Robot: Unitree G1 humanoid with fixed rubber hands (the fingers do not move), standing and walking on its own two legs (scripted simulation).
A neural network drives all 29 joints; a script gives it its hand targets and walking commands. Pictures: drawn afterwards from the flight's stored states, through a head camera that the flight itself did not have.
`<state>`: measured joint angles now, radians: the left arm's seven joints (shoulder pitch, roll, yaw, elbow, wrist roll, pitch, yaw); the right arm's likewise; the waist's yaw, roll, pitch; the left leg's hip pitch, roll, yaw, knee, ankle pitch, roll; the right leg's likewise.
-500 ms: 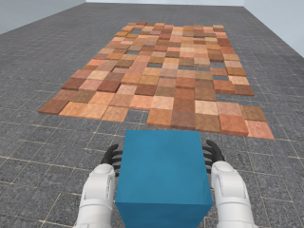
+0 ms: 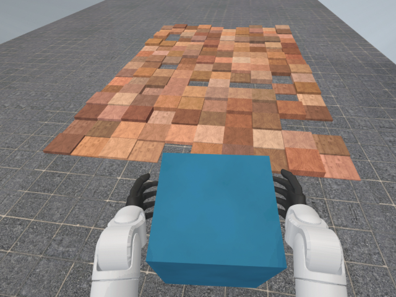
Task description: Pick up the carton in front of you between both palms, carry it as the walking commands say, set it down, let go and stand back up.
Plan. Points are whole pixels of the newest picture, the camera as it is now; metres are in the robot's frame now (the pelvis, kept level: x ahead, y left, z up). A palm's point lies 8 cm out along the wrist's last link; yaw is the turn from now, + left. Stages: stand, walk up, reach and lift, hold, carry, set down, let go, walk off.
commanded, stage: carry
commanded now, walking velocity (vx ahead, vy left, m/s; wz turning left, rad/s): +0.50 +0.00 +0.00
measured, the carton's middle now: (212, 225) +0.30 -0.01 +0.02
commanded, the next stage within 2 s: none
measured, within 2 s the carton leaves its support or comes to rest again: neither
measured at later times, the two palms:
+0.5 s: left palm (162, 146) +0.50 +0.12 +0.07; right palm (279, 149) +0.48 -0.18 +0.07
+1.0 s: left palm (175, 88) +0.82 +0.11 +0.08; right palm (259, 85) +0.82 -0.19 +0.08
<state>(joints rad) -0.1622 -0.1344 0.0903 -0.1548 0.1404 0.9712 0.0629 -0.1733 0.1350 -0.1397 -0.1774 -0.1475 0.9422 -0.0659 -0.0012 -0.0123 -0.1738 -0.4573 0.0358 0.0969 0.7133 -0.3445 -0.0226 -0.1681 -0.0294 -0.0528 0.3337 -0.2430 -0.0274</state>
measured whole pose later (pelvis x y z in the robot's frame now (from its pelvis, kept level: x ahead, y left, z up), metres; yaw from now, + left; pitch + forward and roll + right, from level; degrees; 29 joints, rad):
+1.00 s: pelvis +0.60 -0.03 -0.03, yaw -2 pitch +3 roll +0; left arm 0.09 -0.13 0.02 -0.62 -0.02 1.17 0.16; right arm 0.09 0.14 -0.05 -0.63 0.00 1.14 -0.16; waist 0.01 0.00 -0.12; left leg -0.53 0.08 0.23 0.52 -0.07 0.03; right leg 0.11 -0.05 -0.25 0.30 -0.45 0.03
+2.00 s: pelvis +1.15 -0.08 -0.01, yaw -1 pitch +7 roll +0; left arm -0.48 -0.12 0.29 -0.32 -0.03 1.08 0.21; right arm -0.51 0.17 -0.25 -0.31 0.00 1.05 -0.21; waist -0.07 0.01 0.07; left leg -0.33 0.00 0.06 0.50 -0.25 0.05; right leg -0.47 0.02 -0.07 0.82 -0.50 -0.01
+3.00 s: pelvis +1.51 -0.08 +0.02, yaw -5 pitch +4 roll +0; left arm -0.52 -0.16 0.22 -0.04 0.03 1.06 0.26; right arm -0.53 0.07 -0.33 0.00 -0.05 1.01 -0.22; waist 0.05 -0.01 -0.16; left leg -0.51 0.04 0.07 0.61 -0.27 0.01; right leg -0.08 -0.04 -0.08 0.44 -0.43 0.02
